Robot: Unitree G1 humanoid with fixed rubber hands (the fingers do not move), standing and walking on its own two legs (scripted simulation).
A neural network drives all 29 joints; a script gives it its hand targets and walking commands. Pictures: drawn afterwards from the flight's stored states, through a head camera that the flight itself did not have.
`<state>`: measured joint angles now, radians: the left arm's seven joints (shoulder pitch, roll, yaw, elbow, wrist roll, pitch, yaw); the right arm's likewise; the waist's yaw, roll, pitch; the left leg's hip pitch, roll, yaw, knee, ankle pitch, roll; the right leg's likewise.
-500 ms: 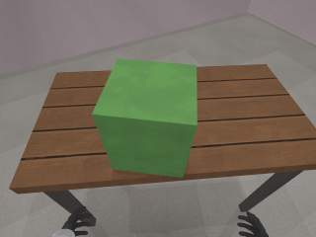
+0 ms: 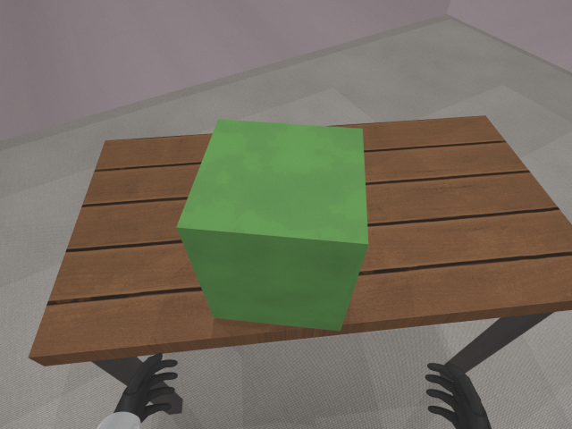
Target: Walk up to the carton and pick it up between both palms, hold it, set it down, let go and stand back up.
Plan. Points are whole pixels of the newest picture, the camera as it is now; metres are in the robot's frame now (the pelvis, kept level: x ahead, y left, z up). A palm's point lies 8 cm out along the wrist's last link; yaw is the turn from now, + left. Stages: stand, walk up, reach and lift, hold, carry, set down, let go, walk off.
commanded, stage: reach and lift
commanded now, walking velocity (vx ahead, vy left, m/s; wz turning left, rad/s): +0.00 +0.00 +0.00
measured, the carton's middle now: (282, 230) +0.38 +0.04 +0.04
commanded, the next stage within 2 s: none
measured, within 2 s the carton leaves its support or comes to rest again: neither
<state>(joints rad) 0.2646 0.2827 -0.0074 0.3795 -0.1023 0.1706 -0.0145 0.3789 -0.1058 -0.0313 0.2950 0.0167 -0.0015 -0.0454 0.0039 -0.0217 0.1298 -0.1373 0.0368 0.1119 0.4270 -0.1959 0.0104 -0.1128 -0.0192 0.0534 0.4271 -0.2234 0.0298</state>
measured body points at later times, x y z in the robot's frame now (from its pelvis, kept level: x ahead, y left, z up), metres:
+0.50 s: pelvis +0.04 +0.00 +0.00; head +0.04 +0.02 +0.45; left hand +0.16 +0.25 -0.04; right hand +0.21 -0.18 -0.02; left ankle +0.03 +0.11 -0.74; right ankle +0.01 -0.14 -0.74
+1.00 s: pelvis +0.02 +0.00 +0.00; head +0.01 +0.02 +0.45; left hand +0.17 +0.24 +0.01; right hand +0.21 -0.17 +0.03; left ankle +0.03 +0.11 -0.74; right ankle +0.01 -0.14 -0.74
